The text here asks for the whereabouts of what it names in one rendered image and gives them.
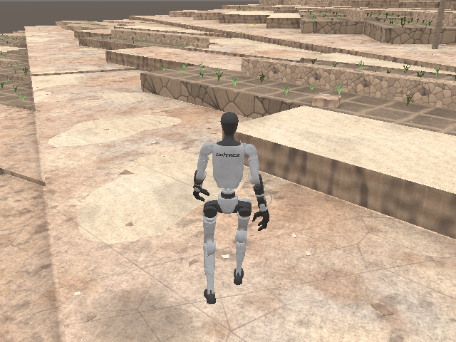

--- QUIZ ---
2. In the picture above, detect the right robot hand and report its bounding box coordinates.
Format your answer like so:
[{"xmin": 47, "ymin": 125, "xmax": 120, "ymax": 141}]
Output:
[{"xmin": 252, "ymin": 210, "xmax": 269, "ymax": 231}]

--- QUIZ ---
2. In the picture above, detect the robot right forearm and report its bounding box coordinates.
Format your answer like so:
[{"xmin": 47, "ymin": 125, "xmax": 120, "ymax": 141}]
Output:
[{"xmin": 253, "ymin": 174, "xmax": 268, "ymax": 212}]

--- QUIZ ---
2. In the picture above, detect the robot right upper arm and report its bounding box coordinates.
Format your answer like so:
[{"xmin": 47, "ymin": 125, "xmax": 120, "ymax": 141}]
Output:
[{"xmin": 244, "ymin": 143, "xmax": 260, "ymax": 185}]

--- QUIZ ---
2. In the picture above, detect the robot left forearm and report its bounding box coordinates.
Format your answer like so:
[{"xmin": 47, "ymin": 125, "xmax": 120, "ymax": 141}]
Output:
[{"xmin": 193, "ymin": 170, "xmax": 204, "ymax": 192}]

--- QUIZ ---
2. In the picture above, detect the robot left upper arm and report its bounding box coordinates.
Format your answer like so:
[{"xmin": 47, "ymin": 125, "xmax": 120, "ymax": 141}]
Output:
[{"xmin": 196, "ymin": 142, "xmax": 214, "ymax": 180}]

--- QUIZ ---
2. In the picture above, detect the right robot shin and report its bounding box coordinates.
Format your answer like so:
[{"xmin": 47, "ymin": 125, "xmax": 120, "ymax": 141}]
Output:
[{"xmin": 235, "ymin": 231, "xmax": 247, "ymax": 276}]

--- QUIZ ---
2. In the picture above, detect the robot left thigh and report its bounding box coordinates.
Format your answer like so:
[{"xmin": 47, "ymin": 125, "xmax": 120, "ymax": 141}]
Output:
[{"xmin": 203, "ymin": 200, "xmax": 218, "ymax": 256}]

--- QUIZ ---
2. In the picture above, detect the left robot hand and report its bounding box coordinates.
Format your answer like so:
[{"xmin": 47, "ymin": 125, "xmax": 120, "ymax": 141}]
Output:
[{"xmin": 193, "ymin": 188, "xmax": 209, "ymax": 202}]

